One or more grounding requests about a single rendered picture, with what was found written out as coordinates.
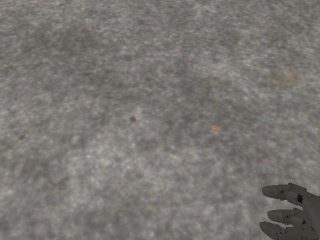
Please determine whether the right robot hand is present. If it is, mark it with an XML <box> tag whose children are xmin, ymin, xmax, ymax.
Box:
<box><xmin>259</xmin><ymin>182</ymin><xmax>320</xmax><ymax>240</ymax></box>

